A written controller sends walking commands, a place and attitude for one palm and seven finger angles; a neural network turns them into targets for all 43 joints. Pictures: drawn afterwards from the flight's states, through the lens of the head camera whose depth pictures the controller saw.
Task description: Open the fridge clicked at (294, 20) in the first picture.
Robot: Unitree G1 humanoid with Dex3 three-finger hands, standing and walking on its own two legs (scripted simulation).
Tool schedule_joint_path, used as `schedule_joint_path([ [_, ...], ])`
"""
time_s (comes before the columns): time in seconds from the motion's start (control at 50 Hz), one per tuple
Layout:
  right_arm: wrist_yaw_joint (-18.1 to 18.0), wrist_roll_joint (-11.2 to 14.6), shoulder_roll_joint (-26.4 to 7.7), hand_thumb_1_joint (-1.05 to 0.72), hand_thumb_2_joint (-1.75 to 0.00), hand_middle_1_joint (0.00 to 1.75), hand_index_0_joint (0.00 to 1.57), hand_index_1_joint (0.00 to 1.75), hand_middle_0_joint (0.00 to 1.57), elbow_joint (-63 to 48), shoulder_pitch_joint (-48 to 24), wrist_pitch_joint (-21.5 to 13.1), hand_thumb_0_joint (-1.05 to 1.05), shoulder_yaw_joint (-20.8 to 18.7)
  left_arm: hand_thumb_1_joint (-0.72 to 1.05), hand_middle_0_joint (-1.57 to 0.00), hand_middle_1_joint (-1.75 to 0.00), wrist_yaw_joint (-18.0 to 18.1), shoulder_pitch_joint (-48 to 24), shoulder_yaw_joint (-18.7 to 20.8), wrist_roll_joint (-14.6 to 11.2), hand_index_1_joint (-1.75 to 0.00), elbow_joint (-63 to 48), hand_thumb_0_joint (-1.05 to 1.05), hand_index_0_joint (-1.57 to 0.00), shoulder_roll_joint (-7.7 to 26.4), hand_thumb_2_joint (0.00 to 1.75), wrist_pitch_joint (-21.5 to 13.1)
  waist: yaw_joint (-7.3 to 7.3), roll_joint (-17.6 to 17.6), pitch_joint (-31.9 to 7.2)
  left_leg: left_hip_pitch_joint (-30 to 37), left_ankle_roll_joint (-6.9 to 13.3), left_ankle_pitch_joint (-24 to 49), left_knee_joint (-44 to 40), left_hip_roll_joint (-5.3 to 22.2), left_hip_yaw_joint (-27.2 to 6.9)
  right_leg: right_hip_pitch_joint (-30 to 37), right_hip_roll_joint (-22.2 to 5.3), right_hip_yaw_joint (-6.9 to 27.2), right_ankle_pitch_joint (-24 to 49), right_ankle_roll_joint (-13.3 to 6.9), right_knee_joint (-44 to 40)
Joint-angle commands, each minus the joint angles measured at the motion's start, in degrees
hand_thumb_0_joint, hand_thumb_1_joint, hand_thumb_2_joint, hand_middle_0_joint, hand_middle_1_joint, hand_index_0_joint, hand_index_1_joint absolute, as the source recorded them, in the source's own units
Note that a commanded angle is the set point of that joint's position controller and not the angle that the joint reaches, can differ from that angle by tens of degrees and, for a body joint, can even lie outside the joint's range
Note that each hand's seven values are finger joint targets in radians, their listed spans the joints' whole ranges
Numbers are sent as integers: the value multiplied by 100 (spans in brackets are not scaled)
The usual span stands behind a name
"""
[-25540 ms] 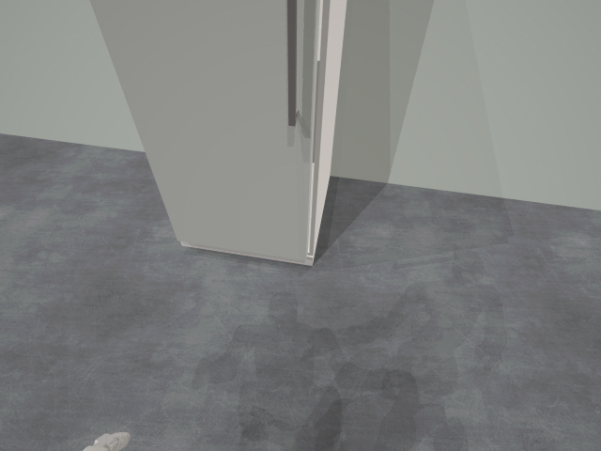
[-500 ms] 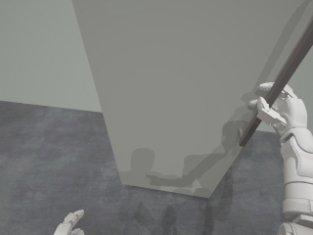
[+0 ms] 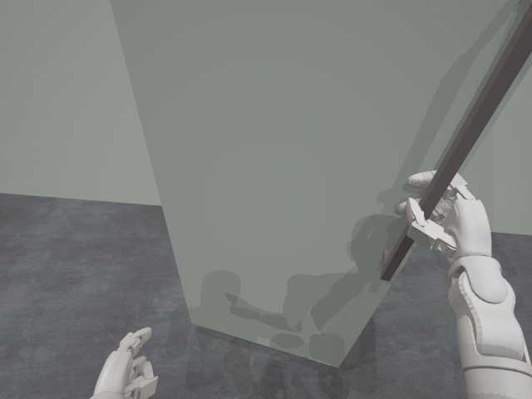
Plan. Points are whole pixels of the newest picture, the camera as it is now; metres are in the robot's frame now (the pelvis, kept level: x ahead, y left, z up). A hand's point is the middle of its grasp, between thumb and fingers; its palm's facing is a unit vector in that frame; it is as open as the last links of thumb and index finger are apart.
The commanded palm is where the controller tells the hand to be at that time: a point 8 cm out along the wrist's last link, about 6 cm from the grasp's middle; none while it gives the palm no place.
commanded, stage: walk backward, drawing the door open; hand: right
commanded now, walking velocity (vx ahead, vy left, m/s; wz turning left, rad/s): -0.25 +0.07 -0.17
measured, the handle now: (437, 174) +0.39 -0.21 +0.20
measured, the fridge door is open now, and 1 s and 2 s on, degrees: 12 43 71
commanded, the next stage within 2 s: stop walking and hold the door back in 1.68 s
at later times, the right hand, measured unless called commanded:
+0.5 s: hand (395, 291) +0.23 -0.13 +0.14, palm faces +0.17 +0.97 -0.19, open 6.0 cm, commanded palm +0.19 -0.17 +0.15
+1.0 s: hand (313, 384) +0.12 -0.03 +0.14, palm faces +0.36 +0.91 -0.20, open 6.1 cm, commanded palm +0.08 -0.06 +0.15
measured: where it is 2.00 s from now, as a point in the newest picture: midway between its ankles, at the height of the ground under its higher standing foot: outside the picture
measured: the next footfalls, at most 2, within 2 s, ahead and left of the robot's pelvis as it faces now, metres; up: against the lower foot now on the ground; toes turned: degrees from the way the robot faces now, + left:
right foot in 0.80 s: -0.08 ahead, -0.02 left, +0.00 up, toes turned -19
left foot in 1.08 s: +0.05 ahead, +0.35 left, +0.00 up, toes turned -28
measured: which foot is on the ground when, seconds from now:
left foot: down 0.00-0.80, up 0.82-1.00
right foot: down 0.00-0.64, up 0.66-0.78, down 0.80-1.00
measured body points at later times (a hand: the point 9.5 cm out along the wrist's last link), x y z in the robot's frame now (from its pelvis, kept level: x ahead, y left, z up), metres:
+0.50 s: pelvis -0.07 +0.03 +0.00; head -0.07 +0.05 +0.45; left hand +0.09 +0.24 -0.10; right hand +0.21 -0.18 +0.16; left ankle +0.00 +0.11 -0.74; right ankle -0.01 -0.11 -0.74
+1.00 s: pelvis -0.08 +0.19 +0.00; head -0.04 +0.16 +0.45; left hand +0.13 +0.33 -0.10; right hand +0.10 -0.07 +0.16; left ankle +0.02 +0.33 -0.69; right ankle -0.11 +0.00 -0.74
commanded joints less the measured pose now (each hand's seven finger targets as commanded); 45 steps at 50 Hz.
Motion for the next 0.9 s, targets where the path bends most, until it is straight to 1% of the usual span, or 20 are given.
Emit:
schedule_joint_path([
  [0.0,-734,-364,-905,-90,-90,140,45,140,45,-1532,-1328,-835,0,-220,90,-20,-30,104,-609,306,119,-30,-727,0,-20,636,90,-110,32,257,-861,-79,1,1887,-554,550,-399,701,-190,294,1782,-123,-273],
  [0.1,-916,-425,-840,-90,-90,140,45,140,45,-2237,-973,-1054,0,-109,90,-20,-30,128,-748,317,166,-30,-887,0,-20,552,90,110,71,173,-1388,266,-122,2256,-255,355,-164,1071,-372,360,2939,-139,-543],
  [0.18,-984,-449,-693,-90,-90,140,45,140,45,-2661,-779,-1125,0,61,90,-20,-30,118,-816,288,186,-30,-991,0,-20,484,90,225,102,15,-1463,316,-159,1941,-129,240,-72,1076,-458,476,3174,-124,-716],
  [0.28,-1047,-489,-611,-90,-90,140,45,140,45,-2906,-572,-1113,0,142,90,-20,-30,103,-903,236,230,-30,-1015,0,-20,395,90,278,107,-221,-1074,315,-183,831,-27,129,-36,381,-565,762,2173,-163,-1176],
  [0.4,-1078,-577,-352,-90,-90,140,45,140,45,-3196,-382,-1063,0,385,90,-20,-30,106,-1038,243,244,-30,-918,0,-20,334,90,214,144,-344,-479,333,-128,-241,61,107,-214,-818,-820,1492,-253,-310,-1827],
  [0.44,-1091,-634,-454,-90,-90,140,45,140,45,-3429,-344,-1049,0,303,90,-20,-30,113,-1074,307,253,-30,-879,0,-20,355,90,180,157,-412,-510,317,-112,-345,68,54,-266,-853,-855,1644,-556,-343,-1893],
  [0.46,-1069,-653,-289,-90,-90,140,45,140,45,-3481,-223,-1044,0,448,90,-20,-30,104,-1059,316,251,-30,-885,0,-20,307,90,157,154,-431,-545,345,-107,-338,20,52,-279,-834,-854,1684,-502,-371,-1826],
  [0.5,-1023,-678,-295,-90,-90,140,45,140,45,-3649,-71,-1022,0,481,90,-20,-30,84,-996,370,275,-30,-831,0,-20,280,90,101,162,-296,-698,382,-96,-227,-236,62,-307,-680,-764,1583,-261,-361,-1613],
  [0.54,-991,-697,-362,-90,-90,140,45,140,45,-3889,-6,-979,0,473,90,-20,-30,83,-979,423,248,-30,-796,0,-20,234,90,42,190,182,-907,301,-117,-283,-622,154,-289,-420,-472,1158,-173,-229,-1219],
  [0.62,-1034,-774,-347,-90,-90,140,45,140,45,-4249,210,-840,0,436,90,-20,-30,96,-832,463,205,-30,-637,0,-20,58,90,-59,226,1045,-930,-956,126,-1735,-1691,1048,-431,111,248,59,-241,28,886],
  [0.68,-984,-836,-244,-90,-90,140,45,140,45,-4327,439,-832,0,499,90,-20,-30,109,-690,458,251,-30,-518,0,-20,-20,90,-272,214,1082,-843,-721,158,-476,-1421,1216,51,-497,245,-197,-837,70,2107],
  [0.72,-898,-858,-120,-90,-90,140,45,140,45,-4414,526,-864,0,624,90,-20,-30,137,-534,407,271,-30,-490,0,-20,-135,90,-422,302,888,-661,-762,-27,333,-1107,888,606,-188,165,-454,-712,62,1495],
  [0.74,-851,-817,-99,-90,-90,140,45,140,45,-4498,519,-863,0,725,90,-20,-30,154,-397,401,251,-30,-401,0,-20,-92,90,-505,466,536,-556,-1118,-252,715,-461,543,871,432,46,-285,-265,-13,514],
  [0.76,-818,-743,85,-90,-90,140,45,140,45,-4731,398,-907,0,997,90,-20,-30,184,-69,409,196,-30,-387,0,-20,-45,90,-626,768,-111,-507,-1786,-724,1011,1175,26,1030,1332,-385,543,469,-304,-1310],
  [0.78,-794,-706,131,-90,-90,140,45,140,45,-4873,296,-1037,0,1063,90,-20,-30,132,-250,505,351,-30,-660,0,-20,297,90,-735,723,-1990,-405,-3127,-942,-1027,3911,-350,340,1445,-2434,3894,1420,-1050,-2459],
  [0.8,-806,-1002,-84,-90,-90,140,45,140,45,-4538,582,-1154,0,852,90,-20,-30,66,-643,438,571,-30,-705,0,-20,235,90,-678,163,-1193,-387,-2685,-381,-1002,5146,292,-1158,485,-3305,5174,1560,-1325,-1960],
  [0.82,-743,-1054,-148,-90,-90,140,45,140,45,-4787,497,-1204,0,823,90,-20,-30,25,-953,498,572,-30,-700,0,-20,396,90,-588,5,-50,-296,-2595,-259,-772,4909,356,-1330,541,-3208,4507,1744,-1346,-1880],
  [0.84,-716,-1019,-353,-90,-90,140,45,140,45,-5407,363,-1228,0,605,90,-20,-30,24,-1010,570,603,-30,-721,0,-20,243,90,-556,159,-513,-503,-2864,-235,-1007,4391,449,-1172,938,-2648,3707,2322,-1129,-1303],
  [0.86,-690,-997,-146,-90,-90,140,45,140,45,-5287,490,-1263,0,705,90,-20,-30,7,-987,604,549,-30,-631,0,-20,313,90,-618,30,-485,-262,-2838,-227,-833,3892,470,-1053,909,-2244,2860,2330,-977,-971],
  [0.88,-700,-985,25,-90,-90,140,45,140,45,-4964,748,-1239,0,753,90,-20,-30,-10,-902,583,525,-30,-541,0,-20,320,90,-655,-46,-558,-258,-2236,-214,-593,3343,416,-841,587,-1876,2168,2024,-738,-904],
])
